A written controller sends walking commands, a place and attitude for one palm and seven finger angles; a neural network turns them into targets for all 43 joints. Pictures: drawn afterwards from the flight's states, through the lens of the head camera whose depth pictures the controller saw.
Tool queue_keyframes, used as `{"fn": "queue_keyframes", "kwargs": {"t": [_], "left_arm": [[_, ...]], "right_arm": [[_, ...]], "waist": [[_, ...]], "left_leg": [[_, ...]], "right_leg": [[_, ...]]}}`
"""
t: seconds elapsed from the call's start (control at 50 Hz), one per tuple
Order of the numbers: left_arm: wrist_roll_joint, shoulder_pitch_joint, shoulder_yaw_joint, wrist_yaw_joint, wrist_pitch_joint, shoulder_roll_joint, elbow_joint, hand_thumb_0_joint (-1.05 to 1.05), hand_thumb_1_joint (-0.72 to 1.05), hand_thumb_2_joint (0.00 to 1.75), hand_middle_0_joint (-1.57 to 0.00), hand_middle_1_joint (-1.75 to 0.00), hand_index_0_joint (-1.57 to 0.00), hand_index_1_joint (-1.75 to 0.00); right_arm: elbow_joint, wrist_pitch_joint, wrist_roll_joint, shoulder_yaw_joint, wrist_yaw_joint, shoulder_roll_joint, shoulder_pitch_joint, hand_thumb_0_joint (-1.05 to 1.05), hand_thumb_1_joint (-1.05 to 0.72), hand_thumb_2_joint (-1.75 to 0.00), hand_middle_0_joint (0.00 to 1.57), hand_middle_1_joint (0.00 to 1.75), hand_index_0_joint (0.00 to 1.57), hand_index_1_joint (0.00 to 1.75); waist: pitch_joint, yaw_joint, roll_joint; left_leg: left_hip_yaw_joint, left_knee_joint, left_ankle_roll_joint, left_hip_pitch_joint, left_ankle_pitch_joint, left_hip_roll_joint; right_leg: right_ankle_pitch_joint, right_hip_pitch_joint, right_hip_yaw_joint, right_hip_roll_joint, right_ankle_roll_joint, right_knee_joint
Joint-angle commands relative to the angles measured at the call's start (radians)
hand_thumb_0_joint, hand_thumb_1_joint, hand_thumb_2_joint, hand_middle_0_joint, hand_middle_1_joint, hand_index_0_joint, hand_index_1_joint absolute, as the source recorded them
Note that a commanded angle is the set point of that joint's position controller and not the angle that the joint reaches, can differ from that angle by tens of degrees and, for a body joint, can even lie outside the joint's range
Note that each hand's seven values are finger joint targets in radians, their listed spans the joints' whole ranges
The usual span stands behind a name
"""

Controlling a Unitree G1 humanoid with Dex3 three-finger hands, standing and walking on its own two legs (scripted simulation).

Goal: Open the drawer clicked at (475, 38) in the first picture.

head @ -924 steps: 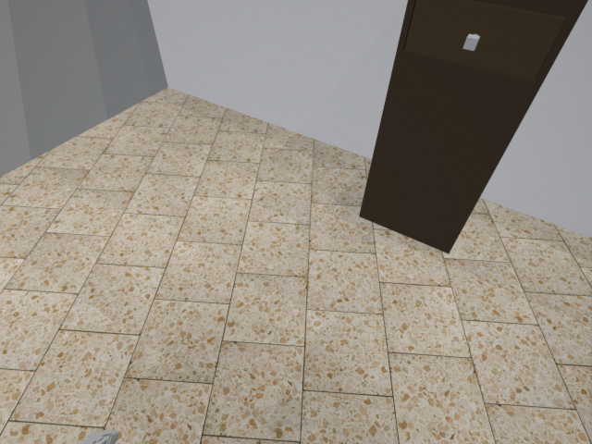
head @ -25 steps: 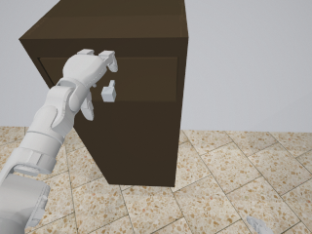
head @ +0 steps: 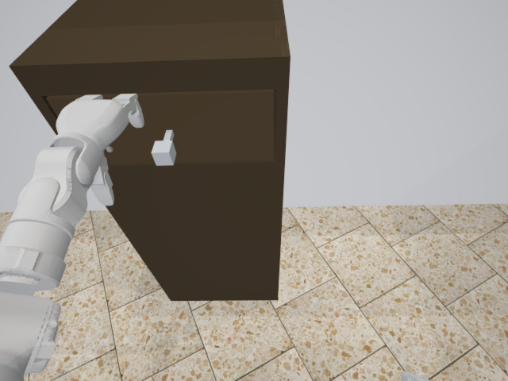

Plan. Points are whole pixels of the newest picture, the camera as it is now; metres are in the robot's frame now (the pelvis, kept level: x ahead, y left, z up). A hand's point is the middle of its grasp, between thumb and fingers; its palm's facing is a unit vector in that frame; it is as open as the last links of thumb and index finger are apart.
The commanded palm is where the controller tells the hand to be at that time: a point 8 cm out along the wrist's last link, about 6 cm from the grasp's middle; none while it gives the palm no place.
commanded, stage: move the hooked fingers above the handle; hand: left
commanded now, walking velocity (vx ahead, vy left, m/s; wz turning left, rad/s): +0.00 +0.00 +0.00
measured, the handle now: (166, 146) +0.48 +0.19 +0.11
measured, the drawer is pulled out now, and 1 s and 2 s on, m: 0.00 0.00 0.00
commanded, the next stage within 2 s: lower the fingers behind the handle in 0.18 s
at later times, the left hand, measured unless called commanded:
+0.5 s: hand (144, 126) +0.45 +0.20 +0.18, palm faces +0.05 -0.03 -1.00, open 13.7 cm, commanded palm +0.42 +0.23 +0.22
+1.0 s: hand (130, 153) +0.44 +0.24 +0.13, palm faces +0.04 -0.05 -1.00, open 13.8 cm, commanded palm +0.42 +0.25 +0.18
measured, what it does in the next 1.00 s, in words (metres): stands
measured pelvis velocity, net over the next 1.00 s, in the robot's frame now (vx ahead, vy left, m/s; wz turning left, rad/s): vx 0.01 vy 0.00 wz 0.00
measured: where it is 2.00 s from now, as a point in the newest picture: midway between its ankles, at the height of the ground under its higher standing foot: outside the picture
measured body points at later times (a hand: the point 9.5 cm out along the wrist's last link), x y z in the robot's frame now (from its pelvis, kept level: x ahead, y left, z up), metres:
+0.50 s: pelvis +0.00 +0.00 +0.00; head +0.02 -0.03 +0.45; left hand +0.44 +0.20 +0.23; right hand +0.13 -0.24 -0.13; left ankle -0.01 +0.10 -0.74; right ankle -0.01 -0.10 -0.74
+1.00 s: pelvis +0.01 +0.00 -0.01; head +0.05 -0.02 +0.44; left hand +0.43 +0.24 +0.18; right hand +0.09 -0.28 -0.14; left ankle -0.01 +0.10 -0.74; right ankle -0.01 -0.10 -0.74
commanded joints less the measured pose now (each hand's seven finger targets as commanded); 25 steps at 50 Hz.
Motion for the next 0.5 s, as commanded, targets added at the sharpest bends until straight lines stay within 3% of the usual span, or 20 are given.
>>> {"fn": "queue_keyframes", "kwargs": {"t": [0.0,0.04,0.08,0.1,0.22,0.28,0.32,0.36,0.38,0.42,0.48], "left_arm": [[-0.037,-0.590,0.019,0.063,-0.075,0.135,-0.373,0.00,-0.50,0.30,-0.30,-1.20,-0.30,-1.20],[-0.047,-0.606,0.009,0.082,-0.065,0.118,-0.338,0.00,-0.50,0.30,-0.30,-1.20,-0.30,-1.20],[-0.048,-0.599,0.028,0.100,-0.034,0.127,-0.226,0.00,-0.50,0.30,-0.30,-1.20,-0.30,-1.20],[-0.046,-0.602,0.068,0.110,-0.017,0.174,-0.174,0.00,-0.50,0.30,-0.30,-1.20,-0.30,-1.20],[0.024,-0.583,0.159,0.140,0.066,0.303,0.001,0.00,-0.50,0.30,-0.30,-1.20,-0.30,-1.20],[0.036,-0.547,0.104,0.112,0.089,0.238,0.022,0.00,-0.50,0.30,-0.30,-1.20,-0.30,-1.20],[0.027,-0.517,0.112,0.098,0.094,0.247,0.064,0.00,-0.50,0.30,-0.30,-1.20,-0.30,-1.20],[0.028,-0.502,0.121,0.089,0.087,0.260,0.073,0.00,-0.50,0.30,-0.30,-1.20,-0.30,-1.20],[0.033,-0.509,0.097,0.084,0.086,0.238,0.085,0.00,-0.50,0.30,-0.30,-1.20,-0.30,-1.20],[0.039,-0.495,0.125,0.080,0.076,0.273,0.092,0.00,-0.50,0.30,-0.30,-1.20,-0.30,-1.20],[0.052,-0.486,0.104,0.079,0.064,0.254,0.109,0.00,-0.50,0.30,-0.30,-1.20,-0.30,-1.20]], "right_arm": [[-0.130,-0.062,-0.005,-0.052,-0.005,-0.109,-0.076,0.00,-0.90,-0.90,0.20,0.30,0.20,0.30],[-0.110,-0.066,-0.001,-0.049,-0.001,-0.109,-0.069,0.00,-0.90,-0.90,0.20,0.30,0.20,0.30],[-0.087,-0.061,0.004,-0.042,0.001,-0.114,-0.067,0.00,-0.90,-0.90,0.20,0.30,0.20,0.30],[-0.076,-0.057,0.005,-0.039,0.001,-0.126,-0.064,0.00,-0.90,-0.90,0.20,0.30,0.20,0.30],[-0.078,-0.033,-0.005,-0.009,0.004,-0.120,-0.100,0.00,-0.90,-0.90,0.20,0.30,0.20,0.30],[-0.090,-0.019,-0.001,-0.005,0.002,-0.118,-0.114,0.00,-0.90,-0.90,0.20,0.30,0.20,0.30],[-0.094,-0.014,0.002,-0.002,-0.005,-0.121,-0.117,0.00,-0.90,-0.90,0.20,0.30,0.20,0.30],[-0.102,-0.011,0.002,0.000,-0.015,-0.120,-0.119,0.00,-0.90,-0.90,0.20,0.30,0.20,0.30],[-0.100,-0.011,0.003,0.001,-0.018,-0.118,-0.118,0.00,-0.90,-0.90,0.20,0.30,0.20,0.30],[-0.103,-0.011,0.002,0.000,-0.022,-0.121,-0.113,0.00,-0.90,-0.90,0.20,0.30,0.20,0.30],[-0.107,-0.012,0.002,0.001,-0.027,-0.119,-0.108,0.00,-0.90,-0.90,0.20,0.30,0.20,0.30]], "waist": [[-0.372,-0.044,0.063],[-0.339,-0.049,0.054],[-0.284,-0.042,0.004],[-0.272,-0.035,-0.014],[-0.352,0.025,-0.039],[-0.296,0.013,-0.097],[-0.268,0.011,-0.143],[-0.261,0.014,-0.143],[-0.245,0.005,-0.147],[-0.255,0.011,-0.131],[-0.232,0.003,-0.123]], "left_leg": [[0.002,-0.004,0.025,0.194,0.303,0.008],[-0.003,-0.007,0.018,0.189,0.285,0.006],[-0.003,-0.026,0.011,0.145,0.241,0.006],[0.001,-0.035,0.007,0.121,0.230,0.006],[0.020,-0.054,-0.001,0.030,0.290,0.010],[0.033,-0.061,0.003,0.012,0.278,0.017],[0.042,-0.066,0.008,-0.006,0.232,0.017],[0.044,-0.066,0.009,-0.021,0.203,0.014],[0.046,-0.068,0.010,-0.020,0.187,0.016],[0.050,-0.063,0.010,-0.030,0.175,0.016],[0.053,-0.058,0.010,-0.046,0.145,0.016]], "right_leg": [[0.215,0.085,0.005,-0.021,-0.010,-0.049],[0.199,0.054,-0.003,-0.016,-0.010,-0.052],[0.162,0.045,-0.013,-0.014,-0.011,-0.059],[0.152,0.061,-0.012,-0.016,-0.014,-0.067],[0.239,0.213,-0.001,-0.032,-0.013,-0.035],[0.248,0.196,-0.004,-0.035,-0.004,-0.045],[0.221,0.201,0.007,-0.040,0.005,-0.061],[0.202,0.204,0.011,-0.043,0.007,-0.059],[0.188,0.186,0.010,-0.043,0.009,-0.065],[0.174,0.193,0.020,-0.045,0.009,-0.065],[0.142,0.165,0.020,-0.045,0.010,-0.066]]}}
